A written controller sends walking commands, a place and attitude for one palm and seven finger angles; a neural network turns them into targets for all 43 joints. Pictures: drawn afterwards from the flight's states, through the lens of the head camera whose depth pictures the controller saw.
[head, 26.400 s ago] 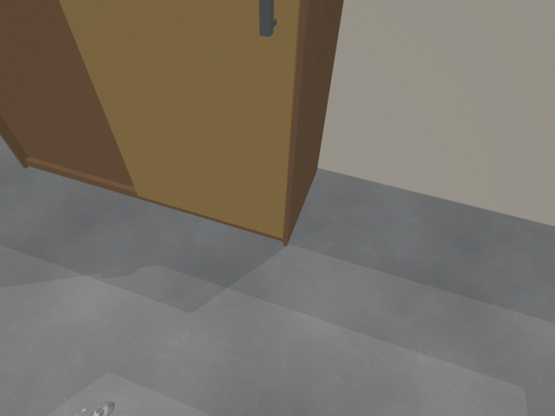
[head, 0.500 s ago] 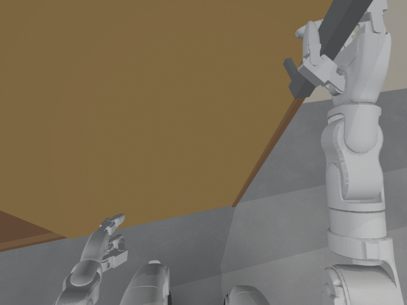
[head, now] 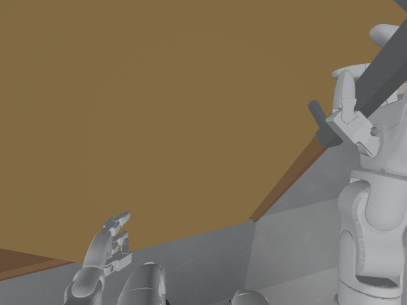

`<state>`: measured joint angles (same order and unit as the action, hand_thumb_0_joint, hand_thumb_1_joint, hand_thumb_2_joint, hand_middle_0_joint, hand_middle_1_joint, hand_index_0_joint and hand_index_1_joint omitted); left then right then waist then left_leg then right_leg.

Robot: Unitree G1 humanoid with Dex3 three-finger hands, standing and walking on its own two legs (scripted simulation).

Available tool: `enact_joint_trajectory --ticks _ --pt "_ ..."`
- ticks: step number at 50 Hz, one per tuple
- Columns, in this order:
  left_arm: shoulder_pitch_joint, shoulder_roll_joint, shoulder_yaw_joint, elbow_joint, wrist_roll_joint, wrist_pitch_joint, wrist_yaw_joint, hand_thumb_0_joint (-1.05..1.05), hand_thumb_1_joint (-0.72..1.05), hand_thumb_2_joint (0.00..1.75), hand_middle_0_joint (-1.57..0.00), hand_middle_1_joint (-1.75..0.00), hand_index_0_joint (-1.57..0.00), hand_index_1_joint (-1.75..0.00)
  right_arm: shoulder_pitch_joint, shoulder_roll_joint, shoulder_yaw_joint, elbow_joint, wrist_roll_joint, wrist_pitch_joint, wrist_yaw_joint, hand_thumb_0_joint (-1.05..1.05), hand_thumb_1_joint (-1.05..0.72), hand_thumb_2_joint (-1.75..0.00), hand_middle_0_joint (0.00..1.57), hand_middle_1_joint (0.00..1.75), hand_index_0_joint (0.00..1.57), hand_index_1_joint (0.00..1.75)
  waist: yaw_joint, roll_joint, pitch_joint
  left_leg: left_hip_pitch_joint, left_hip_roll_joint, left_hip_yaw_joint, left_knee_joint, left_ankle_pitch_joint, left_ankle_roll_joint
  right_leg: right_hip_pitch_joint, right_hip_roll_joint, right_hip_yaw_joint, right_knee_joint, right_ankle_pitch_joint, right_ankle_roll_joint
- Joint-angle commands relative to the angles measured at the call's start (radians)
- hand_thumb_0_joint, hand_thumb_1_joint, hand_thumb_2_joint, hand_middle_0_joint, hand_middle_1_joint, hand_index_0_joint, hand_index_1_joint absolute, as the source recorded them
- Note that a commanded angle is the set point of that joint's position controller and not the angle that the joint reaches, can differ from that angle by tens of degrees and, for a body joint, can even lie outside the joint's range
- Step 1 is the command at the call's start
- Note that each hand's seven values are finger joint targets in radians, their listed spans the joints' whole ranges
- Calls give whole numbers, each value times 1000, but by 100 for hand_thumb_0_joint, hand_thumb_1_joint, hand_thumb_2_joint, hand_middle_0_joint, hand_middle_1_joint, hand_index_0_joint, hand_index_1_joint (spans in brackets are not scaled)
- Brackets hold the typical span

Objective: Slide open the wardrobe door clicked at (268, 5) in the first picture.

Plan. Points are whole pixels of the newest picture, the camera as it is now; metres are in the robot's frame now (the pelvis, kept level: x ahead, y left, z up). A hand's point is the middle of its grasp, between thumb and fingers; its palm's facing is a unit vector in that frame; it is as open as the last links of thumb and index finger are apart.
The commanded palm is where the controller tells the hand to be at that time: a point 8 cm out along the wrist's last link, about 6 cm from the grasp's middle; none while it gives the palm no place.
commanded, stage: step sideways, sliding the door along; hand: right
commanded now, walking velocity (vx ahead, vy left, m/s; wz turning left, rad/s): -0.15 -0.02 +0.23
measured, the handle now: (356, 78) +0.34 -0.20 +0.25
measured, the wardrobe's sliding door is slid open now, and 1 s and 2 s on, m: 0.05 0.21 0.34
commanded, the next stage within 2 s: none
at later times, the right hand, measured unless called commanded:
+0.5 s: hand (274, 129) +0.29 -0.10 +0.23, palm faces +0.10 +0.99 +0.01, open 7.3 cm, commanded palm +0.26 -0.09 +0.21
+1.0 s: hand (202, 143) +0.28 -0.02 +0.23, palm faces +0.09 +1.00 +0.04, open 7.1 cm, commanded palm +0.25 +0.00 +0.21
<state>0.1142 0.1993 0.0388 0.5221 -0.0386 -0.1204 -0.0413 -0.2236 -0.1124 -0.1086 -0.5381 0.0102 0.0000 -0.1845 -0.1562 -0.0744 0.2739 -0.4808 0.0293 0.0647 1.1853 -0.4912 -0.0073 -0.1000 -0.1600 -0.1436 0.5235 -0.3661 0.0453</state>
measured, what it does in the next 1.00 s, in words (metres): steps to the left: left foot, then left foot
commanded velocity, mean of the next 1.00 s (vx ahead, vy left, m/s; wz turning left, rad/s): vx -0.10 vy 0.28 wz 0.09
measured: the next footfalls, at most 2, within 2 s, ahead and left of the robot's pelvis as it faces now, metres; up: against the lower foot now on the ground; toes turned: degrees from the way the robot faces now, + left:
left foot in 0.16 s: +0.12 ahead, +0.14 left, +0.00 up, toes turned +10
left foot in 0.74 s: -0.02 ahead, +0.26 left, +0.00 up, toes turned +13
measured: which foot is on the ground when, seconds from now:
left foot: up 0.00-0.14, down 0.16-0.32, up 0.34-0.72, down 0.74-0.90, up 0.92-1.00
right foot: down 0.00-0.76, up 0.78-0.88, down 0.90-1.00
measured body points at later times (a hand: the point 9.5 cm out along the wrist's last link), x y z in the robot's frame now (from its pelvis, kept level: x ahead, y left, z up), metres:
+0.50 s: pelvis -0.01 +0.02 +0.00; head +0.08 +0.01 +0.44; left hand +0.20 +0.23 -0.09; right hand +0.28 -0.15 +0.23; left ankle -0.05 +0.15 -0.60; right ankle +0.01 -0.13 -0.74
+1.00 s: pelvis -0.10 +0.10 +0.00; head -0.02 +0.08 +0.44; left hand +0.07 +0.35 -0.09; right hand +0.27 -0.07 +0.23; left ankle -0.12 +0.24 -0.65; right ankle -0.04 -0.03 -0.74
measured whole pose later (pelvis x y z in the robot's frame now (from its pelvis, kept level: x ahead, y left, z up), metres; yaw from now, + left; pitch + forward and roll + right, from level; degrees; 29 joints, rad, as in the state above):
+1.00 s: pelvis -0.10 +0.10 +0.00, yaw +7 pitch -5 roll +3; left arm 0.07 0.20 0.06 0.62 -0.04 -0.02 -0.04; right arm -0.44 -0.18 -0.11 -0.24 0.05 -0.04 -0.16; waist -0.06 0.00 0.26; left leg -0.42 0.00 0.04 1.13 -0.45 -0.01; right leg -0.24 -0.14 -0.03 0.57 -0.25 0.03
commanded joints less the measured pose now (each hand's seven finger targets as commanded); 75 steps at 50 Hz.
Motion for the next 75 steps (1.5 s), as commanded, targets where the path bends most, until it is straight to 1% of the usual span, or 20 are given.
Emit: enact_joint_trajectory --ticks 1,7,10,14,17,22,32,36,39,43,45,48,52,59,62,64,66,68,70,75 --pt "-85 89 11 -182 -4 -78 8 0 90 90 -20 -30 -20 -30 -306 89 460 -422 25 -181 109 0 -90 -90 45 140 45 140 195 -199 -457 -81 3 71 -190 98 2 424 -189 -45 31 1094 -154" --pt "-82 75 -10 -195 -14 -113 2 0 90 90 -20 -30 -20 -30 -188 37 407 -390 -12 -203 117 0 -90 -90 45 140 45 140 178 -123 -380 318 18 106 -656 608 -4 126 -162 -33 298 875 -106" --pt "-67 77 19 -184 -14 -99 16 0 90 90 -20 -30 -20 -30 -95 -40 326 -390 1 -192 99 0 -90 -90 45 140 45 140 151 307 -409 455 287 -346 -687 1450 182 -209 81 48 540 -143 -25" --pt "-72 65 -4 -127 5 -59 -1 0 90 90 -20 -30 -20 -30 -58 -39 313 -535 12 -225 78 0 -90 -90 45 140 45 140 209 234 -450 384 254 -186 -542 1131 141 -106 54 112 11 14 -33" --pt "-130 116 37 -183 20 -21 -21 0 90 90 -20 -30 -20 -30 -67 5 355 -463 23 -246 104 0 -90 -90 45 140 45 140 171 -159 -532 70 -7 -51 112 -32 9 115 -381 345 -205 902 -260" --pt "-95 127 50 -149 14 -9 -14 0 90 90 -20 -30 -20 -30 -180 -10 326 -383 9 -227 80 0 -90 -90 45 140 45 140 197 -110 -410 -229 10 -90 284 -79 -16 275 -351 212 -69 920 -253" --pt "-109 92 25 -163 -10 -24 -26 0 90 90 -20 -30 -20 -30 -395 -8 316 -208 14 -220 109 0 -90 -90 45 140 45 140 198 -288 -450 182 -7 45 -430 130 -12 229 -286 64 -41 878 -142" --pt "-131 49 4 -140 -39 -6 -2 0 90 90 -20 -30 -20 -30 -484 -70 267 -118 5 -194 110 0 -90 -90 45 140 45 140 188 -36 -446 389 44 13 -842 571 -24 87 -119 53 162 421 -72" --pt "-153 52 20 -91 -27 18 23 0 90 90 -20 -30 -20 -30 -507 -186 160 -107 26 -159 89 0 -90 -90 45 140 45 140 164 522 -504 436 280 -307 -800 1007 155 -201 117 134 522 -193 -23" --pt "-157 55 11 -28 -8 28 30 0 90 90 -20 -30 -20 -30 -576 -92 219 -168 44 -192 80 0 -90 -90 45 140 45 140 226 252 -556 432 174 -81 -549 860 103 -9 87 65 -82 150 -34" --pt "-183 128 58 -92 1 43 19 0 90 90 -20 -30 -20 -30 -561 -33 290 -139 56 -208 102 0 -90 -90 45 140 45 140 185 -251 -559 58 9 -19 -178 20 -5 260 -334 456 -218 775 -185" --pt "-183 107 55 -76 4 50 -7 0 90 90 -20 -30 -20 -30 -724 -49 260 -73 56 -207 113 0 -90 -90 45 140 45 140 203 -163 -513 -54 4 -127 147 -6 7 181 -348 459 -191 562 -298" --pt "-124 110 47 -73 -4 47 -8 0 90 90 -20 -30 -20 -30 -747 2 296 36 40 -183 125 0 -90 -90 45 140 45 140 185 -220 -533 -27 -5 -30 34 45 2 240 -248 221 -133 612 -213" --pt "-94 113 24 -76 -6 37 16 0 90 90 -20 -30 -20 -30 -804 -45 243 182 48 -181 129 0 -90 -90 45 140 45 140 191 -288 -516 290 -33 43 -537 86 6 109 -226 173 -64 529 -154" --pt "-102 86 6 -62 -30 31 26 0 90 90 -20 -30 -20 -30 -839 -111 204 206 41 -183 129 0 -90 -90 45 140 45 140 178 -67 -546 431 12 14 -845 376 7 52 -108 139 123 353 -91" --pt "-113 40 -7 -41 -30 36 33 0 90 90 -20 -30 -20 -30 -879 -213 138 210 33 -170 105 0 -90 -90 45 140 45 140 203 241 -537 467 235 -193 -854 762 112 -164 41 69 344 -50 -29" --pt "-133 82 4 12 -21 38 54 0 90 90 -20 -30 -20 -30 -872 -205 118 219 40 -151 91 0 -90 -90 45 140 45 140 184 410 -490 484 226 -259 -781 857 200 -254 113 105 417 -117 -31" --pt "-109 73 -1 19 -16 37 64 0 90 90 -20 -30 -20 -30 -875 -140 164 151 56 -150 90 0 -90 -90 45 140 45 140 224 251 -552 456 156 -83 -538 940 127 -38 82 72 -42 154 -54" --pt "-148 134 43 -29 3 34 49 0 90 90 -20 -30 -20 -30 -844 -86 215 131 86 -175 112 0 -90 -90 45 140 45 140 209 -280 -634 23 -10 -32 -114 52 6 405 -313 495 -183 884 -197" --pt "-137 117 37 -35 -7 49 20 0 90 90 -20 -30 -20 -30 -899 -116 183 168 62 -178 121 0 -90 -90 45 140 45 140 180 -215 -550 63 4 -37 -163 -1 13 266 -266 265 -126 725 -236"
